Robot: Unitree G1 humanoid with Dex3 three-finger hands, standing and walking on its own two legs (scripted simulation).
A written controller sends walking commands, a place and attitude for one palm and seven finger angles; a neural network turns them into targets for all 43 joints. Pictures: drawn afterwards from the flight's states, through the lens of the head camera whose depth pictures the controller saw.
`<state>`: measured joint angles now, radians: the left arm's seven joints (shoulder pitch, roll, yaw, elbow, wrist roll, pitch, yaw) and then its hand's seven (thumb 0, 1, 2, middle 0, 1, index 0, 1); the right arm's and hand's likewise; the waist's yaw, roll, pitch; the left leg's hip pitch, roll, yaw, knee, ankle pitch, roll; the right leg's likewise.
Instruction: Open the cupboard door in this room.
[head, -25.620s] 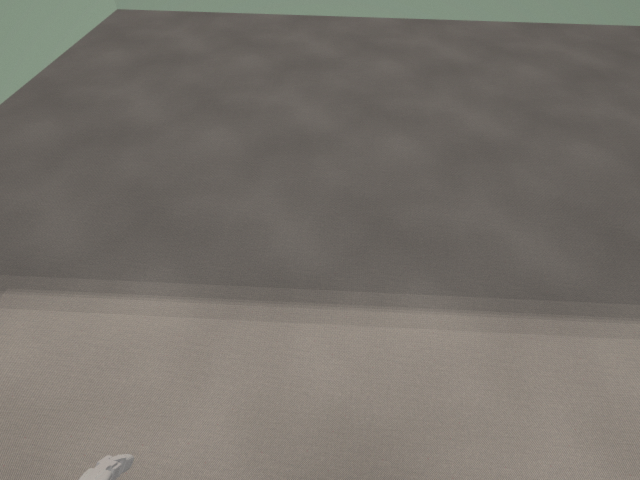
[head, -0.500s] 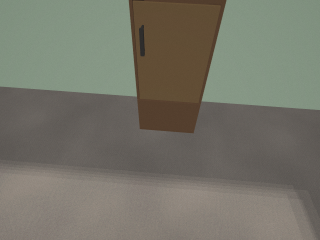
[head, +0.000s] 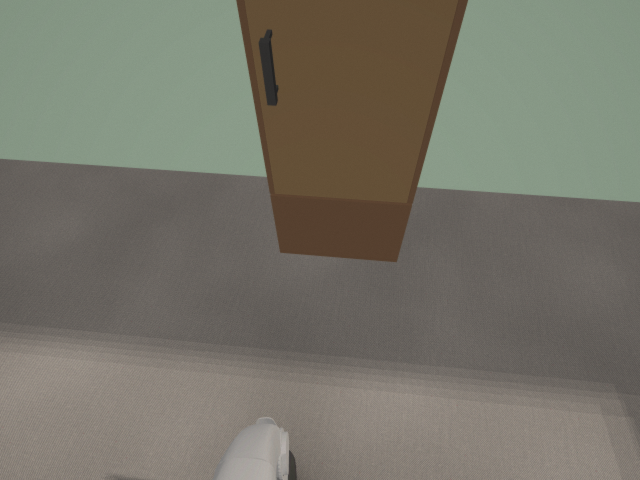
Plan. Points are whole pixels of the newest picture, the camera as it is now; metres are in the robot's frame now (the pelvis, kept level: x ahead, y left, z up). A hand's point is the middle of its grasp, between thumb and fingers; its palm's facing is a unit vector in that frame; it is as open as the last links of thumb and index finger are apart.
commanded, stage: take the last steps up to it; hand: left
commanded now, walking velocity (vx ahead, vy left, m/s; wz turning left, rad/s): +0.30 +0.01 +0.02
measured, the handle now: (270, 68) +0.86 +0.20 +0.02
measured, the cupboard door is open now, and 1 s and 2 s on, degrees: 0 0 0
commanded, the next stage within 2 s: come to a stop and stand still in 0.52 s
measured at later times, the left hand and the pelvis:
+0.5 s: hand (225, 342) +0.32 +0.20 -0.15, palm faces -0.01 -0.98 -0.17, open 7.3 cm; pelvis +0.21 +0.02 +0.01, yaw +0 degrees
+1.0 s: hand (222, 339) +0.33 +0.21 -0.17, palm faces +0.07 -0.96 -0.26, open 7.3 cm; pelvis +0.28 +0.01 +0.00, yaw +2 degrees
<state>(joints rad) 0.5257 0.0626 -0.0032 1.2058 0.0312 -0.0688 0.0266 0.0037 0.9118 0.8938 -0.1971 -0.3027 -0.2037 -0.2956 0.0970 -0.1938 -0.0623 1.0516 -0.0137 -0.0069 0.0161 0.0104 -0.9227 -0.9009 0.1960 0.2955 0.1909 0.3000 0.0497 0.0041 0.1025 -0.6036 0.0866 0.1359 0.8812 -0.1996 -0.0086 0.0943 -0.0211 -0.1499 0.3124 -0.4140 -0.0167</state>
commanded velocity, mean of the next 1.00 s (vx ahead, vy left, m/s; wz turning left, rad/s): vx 0.06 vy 0.02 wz -0.01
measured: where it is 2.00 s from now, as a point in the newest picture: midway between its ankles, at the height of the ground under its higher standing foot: (333, 454)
